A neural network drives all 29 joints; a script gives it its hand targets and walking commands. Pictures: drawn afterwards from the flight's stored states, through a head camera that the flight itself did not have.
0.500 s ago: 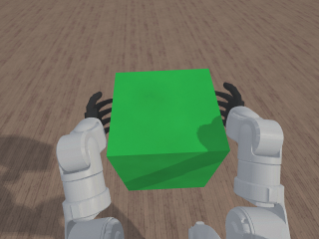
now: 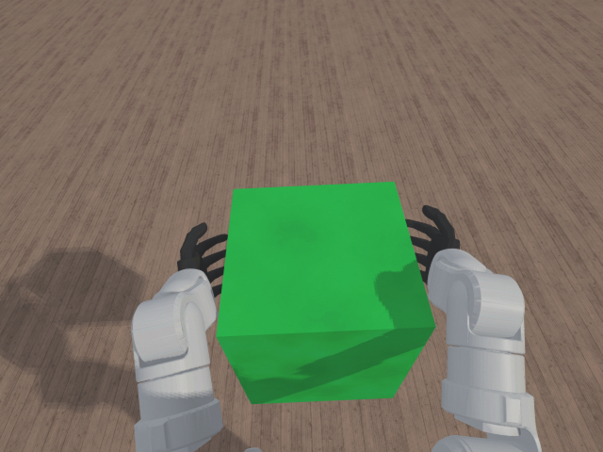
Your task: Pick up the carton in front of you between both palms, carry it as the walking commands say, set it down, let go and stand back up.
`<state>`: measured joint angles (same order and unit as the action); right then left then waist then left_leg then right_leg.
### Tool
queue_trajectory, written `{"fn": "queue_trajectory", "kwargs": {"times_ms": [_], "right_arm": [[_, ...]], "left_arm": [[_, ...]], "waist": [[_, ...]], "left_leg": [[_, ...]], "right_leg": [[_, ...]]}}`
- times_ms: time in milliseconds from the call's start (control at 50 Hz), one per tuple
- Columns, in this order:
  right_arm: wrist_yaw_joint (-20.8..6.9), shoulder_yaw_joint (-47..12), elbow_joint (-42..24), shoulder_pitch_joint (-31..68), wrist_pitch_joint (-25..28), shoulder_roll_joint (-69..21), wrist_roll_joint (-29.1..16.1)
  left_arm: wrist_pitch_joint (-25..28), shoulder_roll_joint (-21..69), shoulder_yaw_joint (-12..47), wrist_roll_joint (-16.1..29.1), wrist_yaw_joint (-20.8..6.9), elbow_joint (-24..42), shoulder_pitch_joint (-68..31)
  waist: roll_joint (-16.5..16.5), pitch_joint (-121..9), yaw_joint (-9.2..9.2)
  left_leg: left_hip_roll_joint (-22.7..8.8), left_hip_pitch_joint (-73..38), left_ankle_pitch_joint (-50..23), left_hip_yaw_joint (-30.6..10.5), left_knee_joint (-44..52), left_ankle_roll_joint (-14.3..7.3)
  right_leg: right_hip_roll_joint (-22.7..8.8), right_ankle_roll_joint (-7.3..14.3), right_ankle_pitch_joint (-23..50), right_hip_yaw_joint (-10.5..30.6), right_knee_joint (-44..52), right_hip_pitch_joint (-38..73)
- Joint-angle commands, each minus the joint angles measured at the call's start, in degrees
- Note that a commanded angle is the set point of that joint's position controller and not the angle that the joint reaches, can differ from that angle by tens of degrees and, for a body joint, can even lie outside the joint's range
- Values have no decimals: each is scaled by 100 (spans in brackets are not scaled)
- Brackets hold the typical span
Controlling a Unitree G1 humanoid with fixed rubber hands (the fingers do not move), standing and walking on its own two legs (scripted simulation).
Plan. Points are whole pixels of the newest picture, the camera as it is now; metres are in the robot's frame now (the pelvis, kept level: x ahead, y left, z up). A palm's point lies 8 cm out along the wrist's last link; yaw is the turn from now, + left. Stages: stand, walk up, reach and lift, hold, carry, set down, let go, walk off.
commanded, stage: carry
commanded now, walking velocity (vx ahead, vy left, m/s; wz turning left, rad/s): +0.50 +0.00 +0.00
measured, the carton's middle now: (318, 300) +0.33 +0.00 +0.02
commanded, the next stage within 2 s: none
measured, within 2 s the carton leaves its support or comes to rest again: neither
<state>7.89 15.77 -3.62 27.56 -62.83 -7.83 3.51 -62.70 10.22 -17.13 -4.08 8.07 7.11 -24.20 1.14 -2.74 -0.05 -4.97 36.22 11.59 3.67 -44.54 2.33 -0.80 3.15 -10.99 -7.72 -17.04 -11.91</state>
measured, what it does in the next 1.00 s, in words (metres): walks ahead: left foot, then right foot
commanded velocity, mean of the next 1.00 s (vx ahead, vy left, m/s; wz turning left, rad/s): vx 0.37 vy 0.00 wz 0.00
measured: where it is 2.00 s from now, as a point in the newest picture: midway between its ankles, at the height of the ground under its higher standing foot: (323, 326)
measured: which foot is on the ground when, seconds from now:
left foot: up 0.00-0.14, down 0.16-0.66, up 0.68-1.00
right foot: down 0.00-0.16, up 0.18-0.62, down 0.64-1.00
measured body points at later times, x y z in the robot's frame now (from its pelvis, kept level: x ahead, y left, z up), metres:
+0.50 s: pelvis +0.32 +0.03 +0.00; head +0.28 +0.04 +0.45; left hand +0.57 +0.17 +0.09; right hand +0.55 -0.14 +0.10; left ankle +0.23 +0.12 -0.75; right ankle +0.44 -0.12 -0.71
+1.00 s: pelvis +0.60 -0.02 +0.00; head +0.58 -0.03 +0.45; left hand +0.83 +0.13 +0.08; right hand +0.84 -0.17 +0.08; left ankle +0.71 +0.11 -0.71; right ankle +0.55 -0.10 -0.75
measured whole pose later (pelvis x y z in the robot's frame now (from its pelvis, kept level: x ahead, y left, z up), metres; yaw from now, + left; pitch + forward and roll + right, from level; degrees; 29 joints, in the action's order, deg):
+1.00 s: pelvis +0.60 -0.02 +0.00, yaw +0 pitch +3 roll +1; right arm 6.4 2.2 -30.1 -2.9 -66.6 -7.6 4.0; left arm -66.1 7.7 -1.6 -2.7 7.0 29.7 3.7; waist 0.6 -7.0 0.8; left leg -4.9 31.4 6.8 8.0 -35.6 1.3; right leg -2.6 1.8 -14.3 -12.0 -18.8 -7.6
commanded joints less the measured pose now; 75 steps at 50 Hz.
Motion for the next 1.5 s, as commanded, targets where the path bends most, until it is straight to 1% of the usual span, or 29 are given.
{"fn": "queue_trajectory", "kwargs": {"times_ms": [0, 80, 120, 140, 160, 180, 200, 260, 380, 500, 560, 600, 620, 640, 660, 700, 740, 860, 980, 1040, 1060, 1080, 1100, 1120, 1160, 1200, 1220, 1340, 1480], "right_arm": [[-272, -4240, -543, 2551, 109, -5339, -1214], [-358, -4571, -1459, 1766, 30, -5092, -1360], [-412, -4634, -1732, 1130, -90, -5001, -1413], [-441, -4580, -1763, 680, -154, -4952, -1416], [-457, -4473, -1836, 226, -216, -4749, -1333], [-469, -4444, -1778, 129, -238, -4694, -1329], [-516, -4423, -1859, -171, -266, -4817, -1343], [-694, -4615, -2454, -141, -292, -5325, -1503], [-825, -4940, -3045, -356, -407, -4856, -1798], [-688, -4719, -2886, -689, -661, -3941, -1653], [-601, -4623, -2793, -661, -748, -3754, -1565], [-543, -4600, -2746, -572, -786, -3671, -1537], [-515, -4597, -2700, -617, -799, -3617, -1526], [-497, -4668, -2807, -576, -822, -3603, -1543], [-512, -4734, -2885, -488, -818, -3692, -1582], [-620, -4890, -2825, -432, -691, -4326, -1635], [-733, -4938, -2693, -498, -526, -4858, -1594], [-756, -5011, -2688, -990, -214, -5059, -1303], [-665, -5077, -3192, -868, -363, -4483, -1507], [-591, -4891, -3158, -996, -535, -3982, -1495], [-570, -4805, -3131, -1019, -602, -3789, -1490], [-545, -4699, -3067, -1004, -659, -3606, -1475], [-519, -4613, -2927, -1018, -683, -3549, -1515], [-514, -4562, -2800, -1207, -684, -3681, -1531], [-566, -4540, -2756, -1102, -678, -4037, -1548], [-641, -4622, -2782, -975, -631, -4335, -1561], [-685, -4687, -2912, -754, -609, -4424, -1597], [-720, -4846, -2959, -796, -561, -4507, -1644], [-713, -4888, -2987, -736, -562, -4476, -1605]], "left_arm": [[75, 4660, 4151, 1301, -466, 589, -2835], [14, 4726, 4492, 1431, -555, 1191, -1818], [-92, 4629, 4553, 1461, -566, 1383, -1252], [-162, 4520, 4605, 1489, -560, 1524, -1042], [-259, 4420, 4664, 1536, -570, 1682, -917], [-345, 4402, 4789, 1611, -588, 1894, -746], [-385, 4431, 4944, 1700, -626, 2114, -795], [-374, 4913, 5115, 1827, -772, 2436, -686], [-429, 4608, 5086, 1582, -715, 2732, 73], [-704, 3717, 4846, 1429, -537, 2697, 361], [-783, 3459, 4729, 1431, -493, 2599, 322], [-799, 3331, 4611, 1421, -466, 2430, 432], [-798, 3318, 4562, 1417, -458, 2348, 511], [-775, 3286, 4492, 1380, -459, 2262, 504], [-735, 3461, 4536, 1459, -482, 2174, 543], [-627, 4064, 4735, 1622, -634, 2405, 368], [-474, 4547, 4966, 1719, -787, 2521, 94], [-241, 4556, 5188, 1791, -1009, 2631, 394], [-353, 4000, 5077, 1690, -848, 2925, 657], [-523, 3578, 4909, 1555, -691, 2895, 681], [-577, 3423, 4844, 1510, -634, 2836, 680], [-646, 3286, 4819, 1513, -571, 2842, 618], [-726, 3232, 4869, 1536, -529, 2902, 618], [-782, 3234, 4902, 1561, -523, 2983, 581], [-799, 3571, 5006, 1635, -570, 2890, 390], [-743, 3906, 5087, 1694, -643, 2871, 273], [-693, 4061, 5115, 1688, -669, 2881, 172], [-623, 4085, 5018, 1616, -714, 2813, 451], [-606, 4051, 4992, 1622, -742, 2815, 377]], "waist": [[-954, -2177, 168], [-1040, -1873, 191], [-844, -2108, 58], [-648, -2406, -33], [236, -2762, -120], [1797, -3027, -120], [1544, -2683, -123], [158, -2090, -123], [611, -1451, -84], [752, -608, -106], [792, -427, -93], [538, -740, 34], [191, -1091, 115], [-1123, -1596, 187], [-2172, -1826, 172], [-1122, -1819, 121], [-393, -1647, 62], [-865, -1407, 43], [-1030, -1215, 106], [-676, -1046, 26], [-543, -1148, 17], [137, -1388, 29], [749, -1793, -9], [1124, -1963, 5], [873, -1886, 36], [672, -1897, 11], [310, -1851, 19], [-92, -2074, 8], [-280, -1754, 7]], "left_leg": [[171, 68, -468, 334, 879, -10], [410, -576, -952, 625, 1963, -143], [570, -2148, -1129, 952, 2605, -270], [266, -3469, -898, 666, 2448, -401], [-925, -4522, -1128, -847, 2288, -586], [-1956, -5956, -1109, -2864, 2500, -1471], [-1969, -5844, -1214, -3012, 2699, -1599], [-1570, -4671, -1784, -1744, 2903, -1186], [-1072, -3731, -920, -464, 3597, -992], [-896, -3313, -1112, 76, 3638, -828], [-932, -3359, -1332, 220, 3287, -725], [-654, -3029, -2242, 658, 2018, -549], [-465, -2416, -2018, 840, 851, -361], [100, -1063, -896, 798, -913, -5], [648, 60, 1387, 454, -2158, 49], [31, 350, 1371, -297, -3028, -289], [-359, -6, 618, -468, -2316, -362], [-54, -560, 139, 262, -65, -73], [189, -1125, -940, 662, 1204, -99], [172, -2116, -1911, 808, 2462, -97], [-203, -2867, -2633, 494, 2431, -125], [-952, -3609, -4927, -256, 1987, -357], [-1385, -4355, -5594, -720, 1750, -933], [-1505, -4149, -5074, -999, 2032, -1097], [-1246, -3753, -4244, -734, 2227, -926], [-862, -3371, -3105, -302, 2141, -536], [-724, -3395, -3186, -51, 1947, -471], [-558, -3261, -4138, 134, 1246, -585], [-461, -2798, -3233, 273, 1094, -503]], "right_leg": [[-1259, 449, 2583, 784, 255, 2330], [-1121, 275, 3259, 418, -81, 2346], [-958, 45, 3528, 17, -1047, 1747], [-856, -137, 2869, -90, -1815, 862], [-657, -333, 988, -184, -3088, -151], [27, -480, -1217, 59, -4254, -2218], [-18, -401, -1818, 510, -5031, -3049], [-568, -287, -1081, 750, -4695, -2977], [-509, -501, -15, 204, -2685, -2485], [-384, -399, 949, -227, -1445, -2002], [-350, -269, 813, -414, -1179, -1565], [48, -206, 163, -810, -1004, -280], [-198, -172, -128, -410, -999, 799], [-1647, 420, -1108, 2093, -310, 1878], [-2352, 914, -728, 3860, 505, 2439], [-2198, 819, 211, 3018, 317, 1919], [-1932, 445, -300, 2113, 575, 977], [-1518, 345, 1826, 407, 540, 679], [-1305, 125, 2705, -144, -22, 776], [-1037, -203, 2235, -322, -851, 501], [-985, -362, 1782, -292, -1178, 22], [-713, -560, 484, -203, -1648, -477], [-566, -640, -835, 70, -1779, -897], [-499, -650, -1496, 109, -1785, -824], [-479, -621, -1526, 206, -946, -424], [-567, -618, -619, 208, -264, 168], [-715, -606, -5, 261, -522, 108], [-769, -590, 1683, 194, -1043, 286], [-878, -554, 2296, 202, -1071, 338]]}}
